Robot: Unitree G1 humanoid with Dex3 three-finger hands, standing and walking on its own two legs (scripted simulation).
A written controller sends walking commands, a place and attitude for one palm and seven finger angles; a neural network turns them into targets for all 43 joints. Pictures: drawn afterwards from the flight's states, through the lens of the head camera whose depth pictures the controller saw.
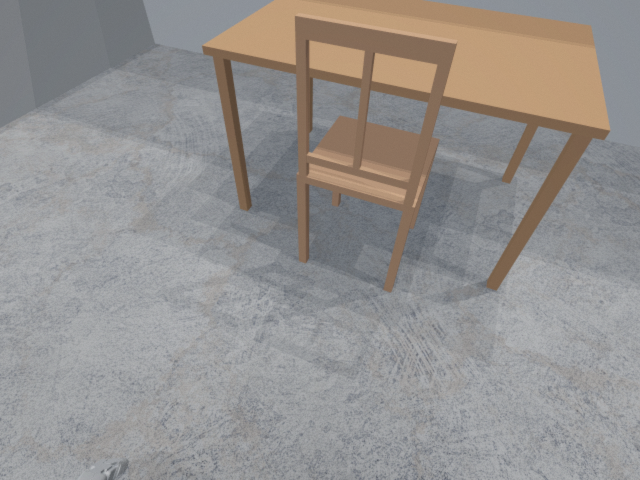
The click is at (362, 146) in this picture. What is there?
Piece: chair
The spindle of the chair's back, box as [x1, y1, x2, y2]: [353, 51, 374, 168]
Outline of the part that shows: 365,51 353,159 353,167 359,168 361,162 374,57 373,52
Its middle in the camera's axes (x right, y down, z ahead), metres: +0.11 -0.33 +1.03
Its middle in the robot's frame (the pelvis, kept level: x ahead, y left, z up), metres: +1.00 -0.06 -0.06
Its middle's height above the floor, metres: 0.71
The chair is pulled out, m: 0.00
